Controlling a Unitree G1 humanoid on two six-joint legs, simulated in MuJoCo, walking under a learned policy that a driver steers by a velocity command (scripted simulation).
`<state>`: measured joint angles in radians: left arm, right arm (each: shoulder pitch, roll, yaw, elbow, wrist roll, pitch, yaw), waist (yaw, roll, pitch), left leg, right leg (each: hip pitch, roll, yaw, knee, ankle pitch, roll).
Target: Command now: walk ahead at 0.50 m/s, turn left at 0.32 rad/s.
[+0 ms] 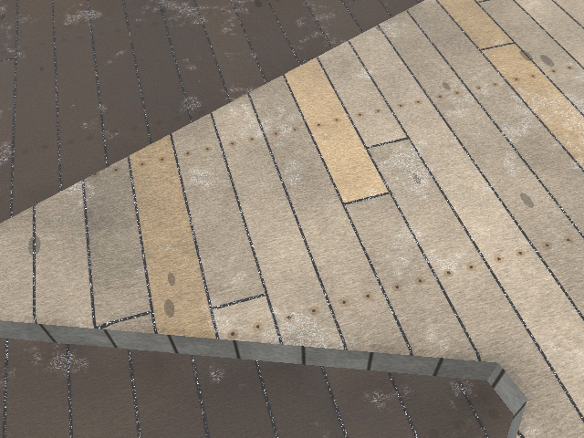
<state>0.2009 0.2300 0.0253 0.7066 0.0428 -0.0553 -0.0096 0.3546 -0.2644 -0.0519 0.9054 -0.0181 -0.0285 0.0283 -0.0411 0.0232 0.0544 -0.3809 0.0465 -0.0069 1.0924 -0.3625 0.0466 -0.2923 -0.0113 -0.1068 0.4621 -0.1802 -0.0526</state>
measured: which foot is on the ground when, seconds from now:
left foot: up 0.00-0.34, down 0.36-1.00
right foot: down 0.00-0.34, up 0.36-1.00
